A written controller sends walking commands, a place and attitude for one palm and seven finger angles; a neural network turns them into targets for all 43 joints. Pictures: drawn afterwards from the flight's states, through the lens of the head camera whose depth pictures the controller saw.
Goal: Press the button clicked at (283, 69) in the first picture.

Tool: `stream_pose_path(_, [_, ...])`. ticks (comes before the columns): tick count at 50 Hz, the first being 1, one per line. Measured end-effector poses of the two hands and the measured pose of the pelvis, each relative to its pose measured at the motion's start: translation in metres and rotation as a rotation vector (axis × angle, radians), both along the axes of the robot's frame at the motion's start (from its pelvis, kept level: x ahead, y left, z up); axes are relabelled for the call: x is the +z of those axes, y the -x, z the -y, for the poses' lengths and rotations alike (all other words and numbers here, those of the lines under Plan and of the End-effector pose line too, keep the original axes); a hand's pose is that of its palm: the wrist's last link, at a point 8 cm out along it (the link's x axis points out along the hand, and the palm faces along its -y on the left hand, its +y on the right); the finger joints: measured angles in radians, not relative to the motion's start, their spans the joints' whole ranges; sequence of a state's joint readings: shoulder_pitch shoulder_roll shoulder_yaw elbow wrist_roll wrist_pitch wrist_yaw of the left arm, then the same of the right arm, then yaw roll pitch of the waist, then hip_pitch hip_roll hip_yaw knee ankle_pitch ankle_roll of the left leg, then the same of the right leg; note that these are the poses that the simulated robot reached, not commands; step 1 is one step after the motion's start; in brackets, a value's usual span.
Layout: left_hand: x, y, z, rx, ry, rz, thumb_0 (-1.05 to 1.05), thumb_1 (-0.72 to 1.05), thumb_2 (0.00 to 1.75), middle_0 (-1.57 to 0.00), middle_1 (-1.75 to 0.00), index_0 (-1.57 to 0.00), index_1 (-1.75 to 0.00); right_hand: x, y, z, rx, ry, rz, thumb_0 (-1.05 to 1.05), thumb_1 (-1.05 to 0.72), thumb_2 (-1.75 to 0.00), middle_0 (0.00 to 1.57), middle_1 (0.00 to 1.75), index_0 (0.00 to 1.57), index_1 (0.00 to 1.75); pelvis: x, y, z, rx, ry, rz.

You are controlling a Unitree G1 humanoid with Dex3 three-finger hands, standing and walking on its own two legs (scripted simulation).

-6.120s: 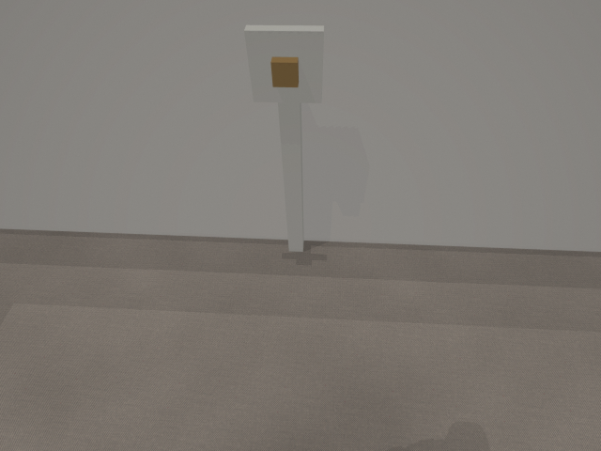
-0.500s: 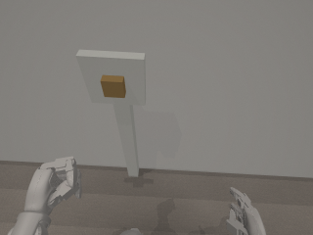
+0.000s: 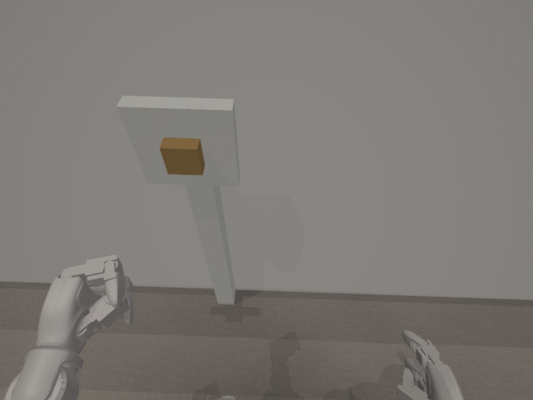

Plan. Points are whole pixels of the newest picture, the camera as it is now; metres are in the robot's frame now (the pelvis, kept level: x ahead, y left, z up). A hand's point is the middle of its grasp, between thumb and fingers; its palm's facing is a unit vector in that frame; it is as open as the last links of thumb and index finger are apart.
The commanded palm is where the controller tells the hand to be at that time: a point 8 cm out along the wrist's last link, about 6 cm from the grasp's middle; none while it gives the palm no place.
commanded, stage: raise the hand and make a fist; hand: left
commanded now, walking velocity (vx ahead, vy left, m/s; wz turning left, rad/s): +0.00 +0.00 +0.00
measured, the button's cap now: (183, 155) +0.49 +0.18 +0.08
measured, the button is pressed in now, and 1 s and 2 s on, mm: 0 0 0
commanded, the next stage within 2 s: aim a knuckle at the button in 0.02 s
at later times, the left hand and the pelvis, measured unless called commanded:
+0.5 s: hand (154, 275) +0.27 +0.17 +0.07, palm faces +0.03 -1.00 -0.04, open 3.1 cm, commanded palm +0.25 +0.23 +0.07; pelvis -0.01 -0.02 +0.00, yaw +0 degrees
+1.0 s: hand (172, 234) +0.35 +0.17 +0.05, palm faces +0.03 -1.00 -0.01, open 3.1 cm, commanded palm +0.32 +0.22 +0.06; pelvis -0.01 -0.01 +0.00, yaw -1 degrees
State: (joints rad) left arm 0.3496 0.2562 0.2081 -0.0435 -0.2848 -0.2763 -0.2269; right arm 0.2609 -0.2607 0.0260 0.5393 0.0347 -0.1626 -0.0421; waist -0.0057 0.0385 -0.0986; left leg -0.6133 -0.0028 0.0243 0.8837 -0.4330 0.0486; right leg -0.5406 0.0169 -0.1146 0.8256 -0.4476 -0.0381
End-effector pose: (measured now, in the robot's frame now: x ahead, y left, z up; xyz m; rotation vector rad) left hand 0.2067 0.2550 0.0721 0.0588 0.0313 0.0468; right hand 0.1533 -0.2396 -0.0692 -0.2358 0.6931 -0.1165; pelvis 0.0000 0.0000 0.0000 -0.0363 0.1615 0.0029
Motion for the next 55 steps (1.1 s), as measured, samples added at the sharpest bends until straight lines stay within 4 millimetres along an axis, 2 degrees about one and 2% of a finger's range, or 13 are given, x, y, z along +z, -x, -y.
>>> stream_pose_path(5, [-0.003,0.004,0.006,-0.014,0.007,-0.034,0.01,0.90,0.90,-1.30,-1.50,-1.30,-1.50,0.000,-0.003,0.000,-0.003,-0.015,0.011,0.02,-0.91,-0.90,0.20,0.30,0.21,0.30,0.001,0.000,0.004,-0.001,-0.004,0.002])
stream_pose_path(12, [0.003,0.001,0.011,0.008,0.005,0.025,0.01,0.90,0.90,-1.30,-1.50,-1.30,-1.50,-0.004,-0.004,0.003,0.019,-0.020,0.012,0.02,-0.91,-0.90,0.20,0.30,0.21,0.30,-0.001,0.003,0.010,0.008,-0.007,0.005])
stream_pose_path(21, [-0.007,-0.029,0.030,-0.039,0.021,0.006,0.01,0.90,0.90,-1.30,-1.50,-1.30,-1.50,-0.011,0.009,0.016,-0.008,-0.015,-0.030,0.02,-0.91,-0.90,0.20,0.30,0.21,0.30,-0.002,0.008,0.019,-0.001,-0.018,-0.001])
stream_pose_path(29, [-0.004,-0.052,0.026,0.004,0.014,0.029,0.01,0.90,0.90,-1.30,-1.50,-1.30,-1.50,-0.015,0.024,0.029,-0.044,-0.010,-0.075,0.02,-0.91,-0.90,0.20,0.30,0.21,0.30,0.000,0.009,0.023,-0.009,-0.023,-0.003])
stream_pose_path(37, [-0.019,-0.078,0.032,-0.018,0.037,-0.007,0.01,0.90,0.90,-1.30,-1.50,-1.30,-1.50,-0.022,0.037,0.036,-0.068,0.007,-0.141,0.02,-0.91,-0.90,0.20,0.30,0.20,0.30,-0.002,0.011,0.023,-0.014,-0.026,-0.019])
stream_pose_path(46, [-0.014,-0.109,0.033,-0.014,0.043,0.042,0.01,0.90,0.90,-1.30,-1.50,-1.30,-1.50,-0.026,0.050,0.033,-0.100,0.001,-0.194,0.02,-0.91,-0.90,0.20,0.30,0.20,0.30,-0.002,0.008,0.017,-0.027,-0.025,-0.038])
stream_pose_path(55, [-0.028,-0.124,0.036,-0.021,0.058,0.006,0.01,0.90,0.90,-1.30,-1.50,-1.30,-1.50,-0.031,0.059,0.023,-0.106,-0.002,-0.243,0.02,-0.91,-0.90,0.20,0.30,0.20,0.30,-0.004,0.007,0.008,-0.026,-0.017,-0.054])
